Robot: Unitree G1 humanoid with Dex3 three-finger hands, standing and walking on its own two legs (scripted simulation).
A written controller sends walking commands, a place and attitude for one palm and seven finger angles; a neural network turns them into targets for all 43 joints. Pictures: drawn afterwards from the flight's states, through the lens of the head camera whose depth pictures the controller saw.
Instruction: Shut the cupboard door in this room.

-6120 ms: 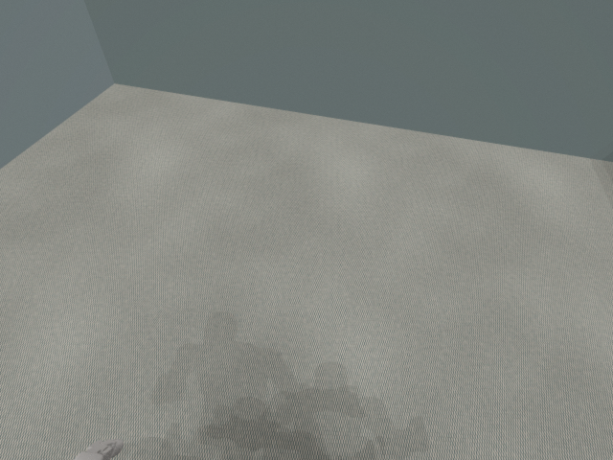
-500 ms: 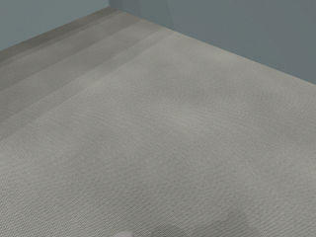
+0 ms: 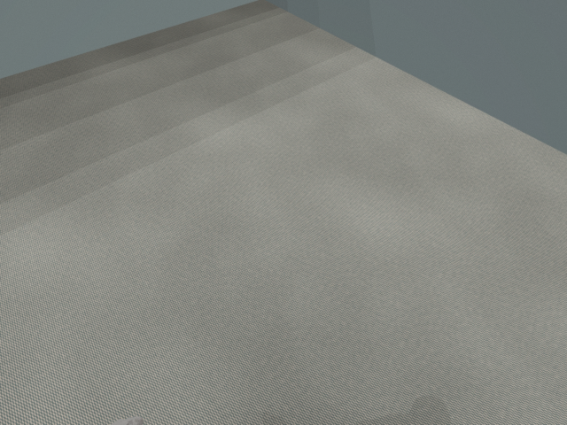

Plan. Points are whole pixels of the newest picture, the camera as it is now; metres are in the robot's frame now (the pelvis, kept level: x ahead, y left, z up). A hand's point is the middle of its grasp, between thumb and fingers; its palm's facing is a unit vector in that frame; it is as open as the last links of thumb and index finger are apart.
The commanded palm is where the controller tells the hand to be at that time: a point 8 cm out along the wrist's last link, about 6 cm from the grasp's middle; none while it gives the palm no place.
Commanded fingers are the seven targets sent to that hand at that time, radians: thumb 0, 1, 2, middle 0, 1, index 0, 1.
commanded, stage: turn or walk to find it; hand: left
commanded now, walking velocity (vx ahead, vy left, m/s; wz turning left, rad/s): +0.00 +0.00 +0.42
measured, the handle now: out of the picture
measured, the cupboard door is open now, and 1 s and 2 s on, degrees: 80 80 80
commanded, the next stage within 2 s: none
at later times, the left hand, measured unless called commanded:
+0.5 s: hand out of the picture -0.03 +0.19 -0.18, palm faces +0.28 -0.93 -0.24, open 7.3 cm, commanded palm none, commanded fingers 0.00 0.90 0.90 -0.20 -0.30 -0.20 -0.30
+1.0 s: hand out of the picture -0.01 +0.20 -0.15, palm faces +0.42 -0.86 -0.29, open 7.3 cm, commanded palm none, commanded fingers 0.00 0.90 0.90 -0.20 -0.30 -0.20 -0.30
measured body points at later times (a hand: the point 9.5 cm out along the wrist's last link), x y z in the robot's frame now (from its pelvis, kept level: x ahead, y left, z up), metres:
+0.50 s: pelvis -0.02 -0.01 -0.01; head +0.02 +0.00 +0.44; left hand -0.04 +0.24 -0.16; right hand +0.11 -0.25 -0.16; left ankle -0.06 +0.11 -0.72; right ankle -0.01 -0.13 -0.74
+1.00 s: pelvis -0.03 -0.03 -0.01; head +0.01 -0.04 +0.44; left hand -0.04 +0.25 -0.13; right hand +0.12 -0.23 -0.17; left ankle -0.06 +0.11 -0.74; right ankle +0.00 -0.13 -0.74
